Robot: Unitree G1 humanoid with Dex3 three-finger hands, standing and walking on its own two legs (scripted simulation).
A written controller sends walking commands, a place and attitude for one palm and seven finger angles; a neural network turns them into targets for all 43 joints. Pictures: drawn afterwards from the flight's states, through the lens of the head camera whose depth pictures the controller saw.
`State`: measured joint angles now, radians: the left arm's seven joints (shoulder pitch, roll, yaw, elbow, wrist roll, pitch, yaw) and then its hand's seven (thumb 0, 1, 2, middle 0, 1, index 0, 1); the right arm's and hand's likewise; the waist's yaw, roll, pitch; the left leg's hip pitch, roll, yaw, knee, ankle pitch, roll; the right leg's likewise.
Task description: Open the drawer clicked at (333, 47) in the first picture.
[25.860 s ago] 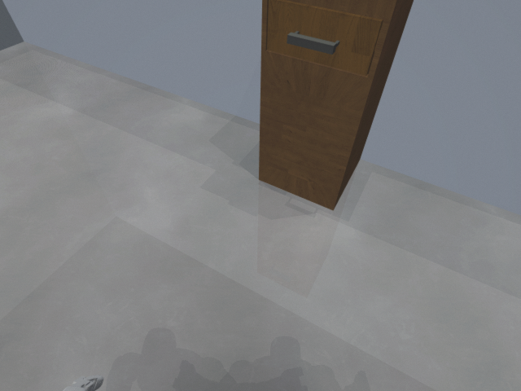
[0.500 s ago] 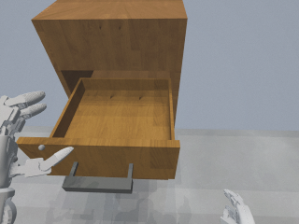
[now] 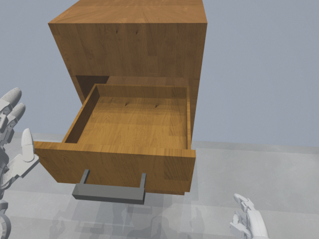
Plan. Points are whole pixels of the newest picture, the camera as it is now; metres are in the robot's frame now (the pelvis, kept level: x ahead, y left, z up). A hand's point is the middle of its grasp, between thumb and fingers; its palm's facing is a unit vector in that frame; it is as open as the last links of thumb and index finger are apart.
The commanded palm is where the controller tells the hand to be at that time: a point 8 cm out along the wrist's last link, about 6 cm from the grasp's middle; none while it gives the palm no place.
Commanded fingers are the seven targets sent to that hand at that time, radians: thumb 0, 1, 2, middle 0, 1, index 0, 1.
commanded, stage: step back with the hand held close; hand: left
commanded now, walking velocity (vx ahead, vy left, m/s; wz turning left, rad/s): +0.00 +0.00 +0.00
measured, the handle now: (112, 184) +0.23 +0.15 +0.04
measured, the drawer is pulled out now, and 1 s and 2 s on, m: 0.30 0.30 0.30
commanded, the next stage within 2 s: stop stepping back and stand still in 1.24 s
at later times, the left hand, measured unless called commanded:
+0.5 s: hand (35, 166) +0.17 +0.23 +0.20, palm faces +0.27 -0.78 -0.56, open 7.4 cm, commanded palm +0.10 +0.29 +0.23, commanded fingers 0.00 0.90 0.90 -0.20 -0.30 -0.20 -0.30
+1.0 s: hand out of the picture +0.10 +0.27 +0.22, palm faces +0.43 -0.77 -0.47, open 7.4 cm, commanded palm +0.04 +0.31 +0.23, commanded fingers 0.00 0.90 0.90 -0.20 -0.30 -0.20 -0.30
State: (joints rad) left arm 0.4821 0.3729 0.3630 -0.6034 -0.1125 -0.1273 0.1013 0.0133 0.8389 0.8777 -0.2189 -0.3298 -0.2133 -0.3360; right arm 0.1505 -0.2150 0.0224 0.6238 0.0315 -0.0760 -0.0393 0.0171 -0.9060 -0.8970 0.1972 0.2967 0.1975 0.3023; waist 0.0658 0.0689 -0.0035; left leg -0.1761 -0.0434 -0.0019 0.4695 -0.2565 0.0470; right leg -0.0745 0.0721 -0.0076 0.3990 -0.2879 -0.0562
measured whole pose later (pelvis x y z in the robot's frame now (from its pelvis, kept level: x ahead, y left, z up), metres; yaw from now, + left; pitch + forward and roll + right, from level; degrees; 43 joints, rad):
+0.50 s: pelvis -0.03 +0.01 +0.00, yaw -2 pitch +2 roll -1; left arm 0.62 0.50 0.47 -0.69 -0.08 -0.22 0.10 0.02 0.88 0.90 -0.22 -0.30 -0.22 -0.31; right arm 0.19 -0.24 -0.04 0.56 0.04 -0.01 -0.05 0.02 -0.91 -0.90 0.20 0.30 0.20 0.30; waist -0.03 0.03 0.00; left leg -0.34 -0.04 0.04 0.51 -0.22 0.06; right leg -0.26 0.07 0.02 0.48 -0.26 -0.04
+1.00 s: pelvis -0.10 +0.03 -0.02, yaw -1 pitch +1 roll -3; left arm 0.52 0.48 0.53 -0.72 -0.05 -0.27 0.15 0.01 0.88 0.90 -0.22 -0.30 -0.21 -0.31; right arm 0.21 -0.19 0.00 0.60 -0.01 -0.10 -0.04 0.02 -0.91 -0.90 0.20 0.30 0.20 0.30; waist -0.01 -0.01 0.02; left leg -0.45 -0.01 0.07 0.59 -0.16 0.10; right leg -0.43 0.07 0.02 0.86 -0.46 -0.01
